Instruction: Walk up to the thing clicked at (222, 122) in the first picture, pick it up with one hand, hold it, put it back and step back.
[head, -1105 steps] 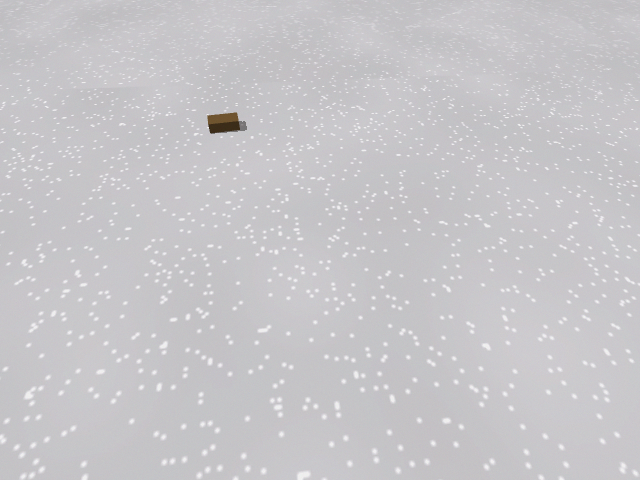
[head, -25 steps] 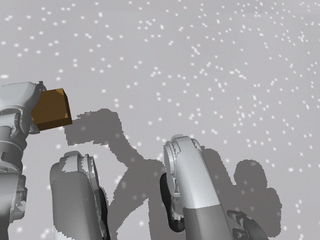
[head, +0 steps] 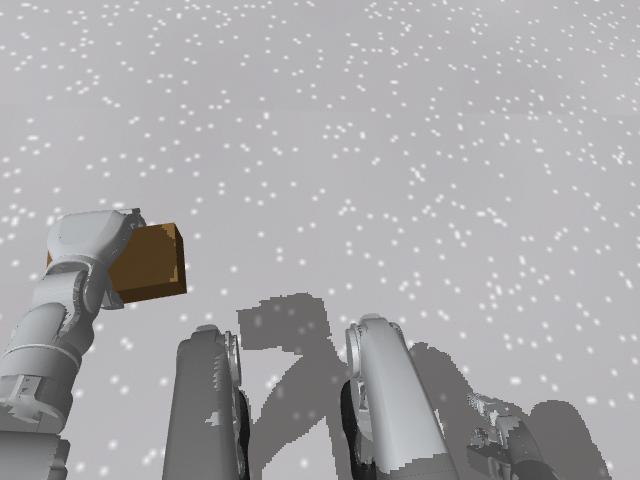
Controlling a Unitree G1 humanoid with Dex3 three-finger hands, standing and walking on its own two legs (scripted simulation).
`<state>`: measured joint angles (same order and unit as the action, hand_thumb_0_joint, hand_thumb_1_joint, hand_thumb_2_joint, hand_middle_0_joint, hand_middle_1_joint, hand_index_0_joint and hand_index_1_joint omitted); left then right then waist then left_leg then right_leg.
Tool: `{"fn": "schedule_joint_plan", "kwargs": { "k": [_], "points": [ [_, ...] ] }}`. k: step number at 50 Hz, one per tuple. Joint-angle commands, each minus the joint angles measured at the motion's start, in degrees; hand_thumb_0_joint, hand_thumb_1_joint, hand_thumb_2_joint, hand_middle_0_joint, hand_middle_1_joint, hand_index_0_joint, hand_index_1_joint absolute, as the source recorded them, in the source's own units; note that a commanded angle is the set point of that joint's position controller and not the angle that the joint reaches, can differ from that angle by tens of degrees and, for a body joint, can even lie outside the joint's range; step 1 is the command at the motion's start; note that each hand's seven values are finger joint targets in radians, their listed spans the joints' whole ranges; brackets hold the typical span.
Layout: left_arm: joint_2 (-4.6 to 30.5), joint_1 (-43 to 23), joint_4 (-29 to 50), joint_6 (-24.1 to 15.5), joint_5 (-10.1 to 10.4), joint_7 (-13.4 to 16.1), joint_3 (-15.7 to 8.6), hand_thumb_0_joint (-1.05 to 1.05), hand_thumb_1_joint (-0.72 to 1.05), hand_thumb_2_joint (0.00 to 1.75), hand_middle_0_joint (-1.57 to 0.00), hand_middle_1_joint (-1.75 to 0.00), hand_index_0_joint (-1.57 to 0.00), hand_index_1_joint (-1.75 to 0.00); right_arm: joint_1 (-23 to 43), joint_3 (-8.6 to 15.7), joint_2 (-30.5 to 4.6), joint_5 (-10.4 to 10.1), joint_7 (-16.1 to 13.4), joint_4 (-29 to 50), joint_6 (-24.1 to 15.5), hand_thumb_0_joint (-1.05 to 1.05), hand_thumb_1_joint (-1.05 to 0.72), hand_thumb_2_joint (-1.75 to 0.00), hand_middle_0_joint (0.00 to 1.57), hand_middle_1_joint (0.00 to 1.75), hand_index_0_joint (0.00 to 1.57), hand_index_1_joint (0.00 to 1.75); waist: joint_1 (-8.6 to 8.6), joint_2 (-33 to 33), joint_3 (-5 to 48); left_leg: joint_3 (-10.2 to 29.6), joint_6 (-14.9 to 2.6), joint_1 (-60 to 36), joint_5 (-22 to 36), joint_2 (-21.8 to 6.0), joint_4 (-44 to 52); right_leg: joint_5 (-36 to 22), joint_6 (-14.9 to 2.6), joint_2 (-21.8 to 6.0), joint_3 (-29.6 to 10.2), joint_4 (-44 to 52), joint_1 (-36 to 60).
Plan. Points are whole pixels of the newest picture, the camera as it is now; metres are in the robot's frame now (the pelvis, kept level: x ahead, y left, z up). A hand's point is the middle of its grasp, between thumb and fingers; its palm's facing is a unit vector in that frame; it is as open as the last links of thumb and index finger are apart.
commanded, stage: lift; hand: left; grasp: from above
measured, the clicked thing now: (120, 267) +0.40 +0.25 -0.13
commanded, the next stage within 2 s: hold in 0.94 s
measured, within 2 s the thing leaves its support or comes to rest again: neither
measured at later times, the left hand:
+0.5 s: hand (37, 237) +0.36 +0.24 +0.09, palm faces -0.46 -0.10 -0.88, open 11.7 cm
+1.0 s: hand out of the picture +0.38 +0.23 +0.17, palm faces -0.46 -0.10 -0.88, open 11.7 cm
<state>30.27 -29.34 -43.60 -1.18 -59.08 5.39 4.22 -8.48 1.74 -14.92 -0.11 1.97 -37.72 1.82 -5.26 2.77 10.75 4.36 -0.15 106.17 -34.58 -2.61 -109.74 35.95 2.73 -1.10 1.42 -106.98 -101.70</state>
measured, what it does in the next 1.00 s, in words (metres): rises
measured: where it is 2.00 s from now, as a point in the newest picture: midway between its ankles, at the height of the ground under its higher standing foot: (299, 457)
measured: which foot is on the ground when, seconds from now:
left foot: down 0.00-1.00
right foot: down 0.00-1.00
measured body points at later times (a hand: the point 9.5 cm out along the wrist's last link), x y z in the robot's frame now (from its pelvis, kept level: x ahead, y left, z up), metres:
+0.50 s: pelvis +0.04 +0.00 +0.18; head +0.12 +0.00 +0.62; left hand +0.38 +0.24 +0.14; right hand +0.16 -0.26 +0.06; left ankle +0.10 +0.12 -0.45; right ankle +0.10 -0.14 -0.45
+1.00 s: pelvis +0.08 +0.00 +0.26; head +0.13 +0.00 +0.70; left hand +0.40 +0.24 +0.22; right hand +0.18 -0.26 +0.13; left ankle +0.10 +0.12 -0.45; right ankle +0.10 -0.14 -0.45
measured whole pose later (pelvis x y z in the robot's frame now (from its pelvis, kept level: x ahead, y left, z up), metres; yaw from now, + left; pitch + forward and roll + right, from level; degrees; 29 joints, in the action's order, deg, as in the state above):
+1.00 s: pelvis +0.08 +0.00 +0.26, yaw +2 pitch +10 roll -1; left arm 21.5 -17.2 -47.0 1.9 -57.3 7.6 10.4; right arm -14.7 2.6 -14.1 -2.2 -2.5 -41.9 0.5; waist -3.1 1.7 4.4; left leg -1.6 0.3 35.7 -20.8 -2.6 -46.7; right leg 21.1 2.2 -1.7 -0.5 -45.2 -34.0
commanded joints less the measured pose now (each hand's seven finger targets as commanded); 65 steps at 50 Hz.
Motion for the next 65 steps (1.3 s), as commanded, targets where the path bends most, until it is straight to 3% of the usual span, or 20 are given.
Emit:
{"fn": "schedule_joint_plan", "kwargs": {
  "k": [1, 7, 8, 9, 12, 15, 18, 20, 24, 25, 26, 27, 30, 32, 35, 43, 55, 59, 62, 65],
  "points": [
    [12.9, -15.7, 16.5, 1.5, 1.6, 2.1, -4.2, 0.0, 0.61, 1.05, -1.08, -0.67, -1.02, -0.74, -5.1, 4.0, -10.1, -0.7, -2.0, 4.5, -0.7, 0.0, -0.9, -0.9, 0.2, 0.3, 0.2, 0.3, -0.32, 7.0, 32.8, -0.8, -0.84, -35.6, -0.4, 1.6, 23.9, -3.8, -3.95, 2.8, 2.5, 20.9, 21.5],
    [10.3, -10.2, 19.3, 2.9, 2.3, 1.4, -2.7, 0.0, 0.63, 1.05, -1.1, -0.68, -1.03, -0.75, -4.5, 3.4, -8.8, -1.7, -4.0, 3.9, -1.2, 0.0, -0.9, -0.9, 0.2, 0.3, 0.2, 0.3, -0.31, 5.4, 28.7, -1.5, -0.68, -43.5, 2.3, 1.6, 31.7, -6.2, -3.83, 2.7, 1.5, 29.0, 30.4],
    [11.0, -10.0, 18.9, 3.1, 2.5, 1.6, -3.4, 0.0, 0.63, 1.03, -1.1, -0.65, -1.03, -0.73, -4.2, 3.1, -8.9, -1.7, -4.3, 3.7, -1.3, 0.0, -0.9, -0.9, 0.2, 0.3, 0.2, 0.3, 0.07, 5.0, 26.8, -0.9, -0.62, -44.5, 1.1, 1.5, 33.9, -5.4, -3.75, 2.7, 1.4, 30.2, 31.7],
    [9.2, -8.8, 18.1, 3.2, 2.6, 1.5, -2.2, 0.0, 0.61, 1.04, -1.11, -0.65, -1.03, -0.73, -4.1, 3.0, -8.5, -1.8, -4.6, 3.5, -1.5, 0.0, -0.9, -0.9, 0.2, 0.3, 0.2, 0.3, -0.21, 4.9, 24.4, -1.0, -0.53, -45.5, 1.0, 1.4, 35.3, -5.4, -3.78, 2.8, 1.3, 31.7, 32.1],
    [8.8, -8.2, 16.1, 3.1, 2.1, 2.0, -2.0, 0.0, 0.58, 1.04, -1.08, -0.64, -1.0, -0.72, -3.8, 2.7, -8.1, -2.0, -5.3, 3.0, -2.2, 0.0, -0.9, -0.9, 0.2, 0.3, 0.2, 0.3, 0.33, 3.6, 21.2, -0.6, -0.42, -48.7, 0.4, 1.3, 39.7, -4.6, -3.86, 2.8, 0.7, 35.8, 36.1],
    [6.8, -7.3, 13.2, 3.1, 2.3, 2.2, -0.2, 0.0, 0.55, 1.02, -1.06, -0.65, -0.98, -0.73, -3.9, 2.5, -7.6, -2.2, -5.8, 2.7, -3.0, 0.0, -0.9, -0.9, 0.2, 0.3, 0.2, 0.3, 0.2, 2.3, 18.1, -1.2, -0.37, -51.6, 1.5, 1.6, 43.3, -4.9, -3.89, 2.8, 0.0, 40.5, 40.3],
    [5.4, -7.3, 13.0, 2.8, 2.4, 2.4, 0.7, 0.0, 0.53, 1.02, -1.05, -0.65, -0.96, -0.74, -4.7, 2.7, -7.2, -2.3, -6.1, 2.2, -3.7, 0.0, -0.9, -0.9, 0.2, 0.3, 0.2, 0.3, 0.09, 2.2, 19.1, -2.2, -0.22, -56.3, 7.1, 1.7, 45.6, -9.4, -3.87, 2.8, -0.5, 44.2, 45.7],
    [5.6, -5.2, 11.1, 2.8, 2.2, 2.9, 0.3, 0.0, 0.52, 1.02, -1.05, -0.63, -0.96, -0.73, -5.0, 2.7, -7.2, -2.4, -6.3, 1.9, -4.0, 0.0, -0.9, -0.9, 0.2, 0.3, 0.2, 0.3, 1.05, 1.8, 17.3, -2.3, -0.12, -58.3, 8.4, 1.9, 48.2, -10.4, -3.77, 2.8, -0.6, 46.8, 48.7],
    [3.8, -6.3, 9.7, 2.9, 1.8, 4.4, 1.3, 0.0, 0.52, 1.01, -1.04, -0.65, -0.96, -0.73, -5.6, 2.6, -7.0, -2.2, -6.3, 1.3, -4.4, 0.0, -0.9, -0.9, 0.2, 0.3, 0.2, 0.3, 0.72, 1.1, 15.9, -3.2, -0.17, -62.6, 11.1, 2.3, 52.0, -12.9, -3.65, 2.9, -0.8, 51.3, 53.9],
    [4.7, -7.0, 10.8, 3.0, 1.6, 4.8, 0.6, 0.0, 0.54, 1.01, -1.04, -0.66, -0.96, -0.74, -5.8, 2.8, -7.1, -2.2, -6.4, 1.0, -4.4, 0.0, -0.9, -0.9, 0.2, 0.3, 0.2, 0.3, 1.61, 1.6, 17.4, -3.5, -0.13, -64.6, 13.3, 2.4, 52.6, -15.0, -3.58, 2.9, -1.0, 52.2, 55.9],
    [5.3, -5.9, 8.3, 3.3, 1.2, 5.1, 0.0, 0.0, 0.55, 1.03, -1.06, -0.65, -0.97, -0.74, -6.2, 2.9, -7.4, -2.1, -6.4, 0.8, -4.4, 0.0, -0.9, -0.9, 0.2, 0.3, 0.2, 0.3, 1.2, 1.3, 16.8, -3.5, -0.04, -66.0, 14.5, 2.3, 53.6, -16.1, -3.46, 2.9, -0.8, 52.9, 56.6],
    [4.1, -7.4, 9.3, 3.3, 1.2, 5.3, 1.4, 0.0, 0.56, 1.03, -1.07, -0.64, -0.98, -0.73, -6.2, 2.8, -7.2, -2.0, -6.3, 0.7, -4.5, 0.0, -0.9, -0.9, 0.2, 0.3, 0.2, 0.3, 1.17, 1.7, 16.0, -3.5, 0.07, -67.3, 15.5, 2.3, 54.9, -17.1, -3.44, 2.8, -0.7, 53.7, 57.5],
    [4.6, -6.4, 7.6, 3.6, 1.1, 6.0, 0.3, 0.0, 0.55, 1.04, -1.08, -0.63, -0.99, -0.73, -6.8, 3.0, -7.3, -1.9, -6.1, 0.3, -4.3, 0.0, -0.9, -0.9, 0.2, 0.3, 0.2, 0.3, 1.68, 0.8, 15.2, -3.6, 0.03, -70.1, 18.5, 2.5, 57.3, -19.9, -3.21, 2.7, -1.0, 56.7, 61.2],
    [3.5, -6.5, 8.2, 3.7, 1.1, 6.0, 1.3, 0.0, 0.56, 1.04, -1.08, -0.62, -0.99, -0.72, -6.7, 3.2, -7.4, -1.9, -5.9, 0.5, -4.1, 0.0, -0.9, -0.9, 0.2, 0.3, 0.2, 0.3, 1.68, 0.6, 15.5, -3.8, 0.04, -73.2, 21.0, 2.5, 58.9, -22.5, -3.09, 2.6, -1.0, 58.4, 63.3],
    [3.9, -6.1, 7.5, 4.0, 1.2, 6.1, 0.8, 0.0, 0.55, 1.06, -1.07, -0.63, -0.98, -0.73, -7.2, 3.2, -7.5, -1.8, -5.6, 0.3, -3.8, 0.0, -0.9, -0.9, 0.2, 0.3, 0.2, 0.3, 1.85, 0.1, 14.7, -3.9, 0.04, -75.9, 24.2, 2.6, 60.9, -25.5, -2.82, 2.5, -1.0, 60.7, 66.6],
    [2.1, -5.4, 6.7, 3.2, 1.8, 4.8, 1.9, 0.0, 0.55, 1.08, -1.06, -0.67, -0.98, -0.76, -7.2, 3.7, -7.5, -1.8, -5.0, 0.9, -3.4, 0.0, -0.9, -0.9, 0.2, 0.3, 0.2, 0.3, 1.72, 0.3, 11.3, -4.5, 0.25, -81.2, 25.1, 2.7, 67.2, -25.9, -2.88, 2.4, -1.1, 66.5, 71.0],
    [2.7, -6.8, 9.2, 2.4, 1.1, 4.6, 2.1, 0.0, 0.61, 1.05, -1.07, -0.67, -1.01, -0.74, -5.8, 4.2, -8.1, -2.2, -4.7, 1.5, -2.4, 0.0, -0.89, -0.9, 0.2, 0.3, 0.2, 0.3, 2.6, 0.2, 10.3, -5.2, 0.59, -88.5, 29.6, 2.7, 72.7, -29.2, -3.04, 2.7, -0.6, 71.2, 76.2],
    [3.0, -6.5, 9.3, 2.7, 0.4, 3.4, 2.4, 0.0, 0.6, 1.04, -1.07, -0.65, -1.01, -0.72, -5.2, 4.1, -8.0, -2.3, -4.6, 1.4, -2.1, 0.0, -0.9, -0.9, 0.2, 0.3, 0.2, 0.3, 3.18, -0.2, 9.8, -5.4, 0.51, -89.4, 31.9, 2.8, 73.8, -31.4, -3.0, 2.7, -0.8, 72.3, 78.4],
    [2.7, -7.4, 10.9, 2.6, 1.0, 2.3, 2.4, 0.0, 0.59, 1.02, -1.05, -0.68, -0.99, -0.74, -5.2, 4.2, -7.9, -2.4, -4.5, 1.8, -1.9, 0.0, -0.9, -0.9, 0.2, 0.3, 0.2, 0.3, 3.26, 0.2, 10.2, -5.8, 0.5, -90.5, 32.9, 2.8, 74.6, -32.4, -3.06, 2.8, -1.0, 72.9, 79.5],
    [2.1, -4.5, 9.2, 2.7, 0.8, 1.4, 2.6, 0.0, 0.59, 1.01, -1.05, -0.66, -1.0, -0.72, -4.4, 4.1, -7.9, -2.4, -4.5, 2.5, -1.6, 0.0, -0.9, -0.9, 0.2, 0.3, 0.2, 0.3, 3.25, -1.5, 8.0, -6.0, 0.34, -90.2, 32.5, 2.9, 75.4, -32.2, -2.97, 2.9, -1.0, 73.8, 80.0]
  ]
}}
